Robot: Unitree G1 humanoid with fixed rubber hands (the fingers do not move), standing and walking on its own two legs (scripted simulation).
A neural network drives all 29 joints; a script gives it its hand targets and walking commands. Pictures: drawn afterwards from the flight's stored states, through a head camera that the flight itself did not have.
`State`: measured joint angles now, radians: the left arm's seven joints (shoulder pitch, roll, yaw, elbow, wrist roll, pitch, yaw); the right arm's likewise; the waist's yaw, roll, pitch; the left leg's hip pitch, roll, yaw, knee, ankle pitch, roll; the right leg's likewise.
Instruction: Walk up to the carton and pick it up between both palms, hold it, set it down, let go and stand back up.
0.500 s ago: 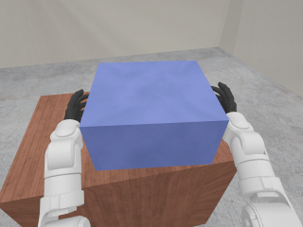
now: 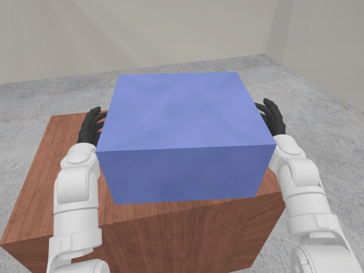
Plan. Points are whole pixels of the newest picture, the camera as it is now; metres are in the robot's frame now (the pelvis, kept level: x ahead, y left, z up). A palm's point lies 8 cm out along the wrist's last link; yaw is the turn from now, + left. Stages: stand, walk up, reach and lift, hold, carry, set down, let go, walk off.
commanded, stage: hold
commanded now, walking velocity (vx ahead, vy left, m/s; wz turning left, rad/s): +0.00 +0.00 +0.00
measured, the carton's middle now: (182, 131) +0.39 +0.01 +0.16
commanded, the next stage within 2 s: none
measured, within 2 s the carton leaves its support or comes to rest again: neither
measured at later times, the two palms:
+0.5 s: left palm (90, 147) +0.33 +0.20 +0.17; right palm (274, 136) +0.35 -0.18 +0.18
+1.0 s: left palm (88, 147) +0.33 +0.20 +0.17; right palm (273, 136) +0.35 -0.18 +0.18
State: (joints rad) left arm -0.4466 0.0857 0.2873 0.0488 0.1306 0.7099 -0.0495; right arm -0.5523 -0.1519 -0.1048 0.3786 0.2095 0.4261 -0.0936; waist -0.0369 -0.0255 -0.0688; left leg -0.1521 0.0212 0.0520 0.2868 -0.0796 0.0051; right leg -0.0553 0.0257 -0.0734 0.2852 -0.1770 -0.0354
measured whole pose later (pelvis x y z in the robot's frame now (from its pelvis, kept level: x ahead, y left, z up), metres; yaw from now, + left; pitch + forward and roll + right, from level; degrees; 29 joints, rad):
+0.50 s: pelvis +0.00 +0.00 +0.00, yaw +0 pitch -3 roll +0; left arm -0.42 0.08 0.28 0.01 0.13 0.72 -0.04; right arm -0.53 -0.17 -0.08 0.37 0.23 0.42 -0.09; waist -0.04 -0.03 -0.07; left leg -0.15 0.02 0.05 0.29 -0.08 0.00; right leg -0.05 0.03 -0.07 0.29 -0.18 -0.04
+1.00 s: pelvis +0.00 +0.00 +0.00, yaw +0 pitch -4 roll +0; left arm -0.41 0.09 0.28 0.01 0.13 0.71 -0.05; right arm -0.53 -0.16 -0.08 0.36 0.23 0.42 -0.10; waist -0.04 -0.04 -0.07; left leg -0.15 0.02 0.05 0.29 -0.08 0.00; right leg -0.05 0.03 -0.07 0.28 -0.18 -0.04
